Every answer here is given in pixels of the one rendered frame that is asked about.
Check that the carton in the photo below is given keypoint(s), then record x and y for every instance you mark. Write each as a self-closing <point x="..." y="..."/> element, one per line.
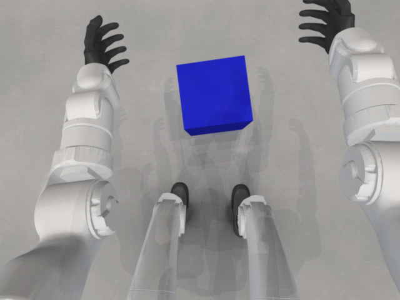
<point x="214" y="95"/>

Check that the left robot upper arm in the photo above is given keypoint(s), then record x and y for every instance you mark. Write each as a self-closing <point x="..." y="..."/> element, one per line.
<point x="72" y="220"/>

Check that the right robot foot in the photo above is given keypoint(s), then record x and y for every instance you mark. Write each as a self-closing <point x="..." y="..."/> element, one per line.
<point x="239" y="193"/>

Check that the left robot foot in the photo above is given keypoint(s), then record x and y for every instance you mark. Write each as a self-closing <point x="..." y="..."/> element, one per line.
<point x="181" y="190"/>

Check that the left robot forearm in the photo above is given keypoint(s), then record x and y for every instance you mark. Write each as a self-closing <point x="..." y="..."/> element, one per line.
<point x="85" y="151"/>

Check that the robot right hand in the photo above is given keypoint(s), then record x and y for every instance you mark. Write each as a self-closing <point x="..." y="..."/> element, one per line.
<point x="338" y="18"/>

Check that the robot left hand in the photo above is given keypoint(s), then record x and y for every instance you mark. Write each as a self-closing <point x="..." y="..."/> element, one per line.
<point x="95" y="47"/>

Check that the right robot forearm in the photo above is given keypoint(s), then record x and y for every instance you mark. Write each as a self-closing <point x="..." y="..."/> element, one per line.
<point x="368" y="87"/>

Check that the right robot upper arm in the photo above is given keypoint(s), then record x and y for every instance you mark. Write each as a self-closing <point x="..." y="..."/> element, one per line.
<point x="370" y="175"/>

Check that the robot foot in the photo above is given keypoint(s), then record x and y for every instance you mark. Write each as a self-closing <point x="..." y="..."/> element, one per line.
<point x="181" y="190"/>
<point x="239" y="193"/>

